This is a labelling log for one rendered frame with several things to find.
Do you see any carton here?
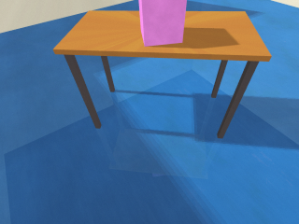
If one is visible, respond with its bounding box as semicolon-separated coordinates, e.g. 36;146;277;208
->
138;0;187;47

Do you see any table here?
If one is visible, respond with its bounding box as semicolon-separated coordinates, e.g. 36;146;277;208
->
53;10;272;139

